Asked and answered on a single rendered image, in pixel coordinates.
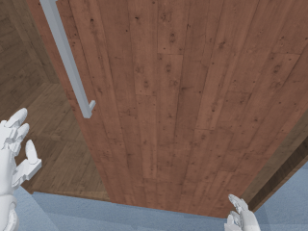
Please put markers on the left robot hand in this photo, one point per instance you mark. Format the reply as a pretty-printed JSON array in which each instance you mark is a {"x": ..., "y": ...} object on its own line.
[{"x": 11, "y": 136}]

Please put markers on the wardrobe door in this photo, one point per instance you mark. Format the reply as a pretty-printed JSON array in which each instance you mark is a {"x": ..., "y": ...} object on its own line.
[
  {"x": 286, "y": 148},
  {"x": 192, "y": 97}
]

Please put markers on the left robot forearm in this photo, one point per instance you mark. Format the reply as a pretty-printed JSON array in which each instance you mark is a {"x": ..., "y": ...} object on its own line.
[{"x": 9, "y": 220}]

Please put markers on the right robot hand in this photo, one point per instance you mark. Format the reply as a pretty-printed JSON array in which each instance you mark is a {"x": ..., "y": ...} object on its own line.
[{"x": 245, "y": 220}]

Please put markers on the handle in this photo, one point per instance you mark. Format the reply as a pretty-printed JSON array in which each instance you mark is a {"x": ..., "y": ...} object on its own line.
[{"x": 57, "y": 29}]

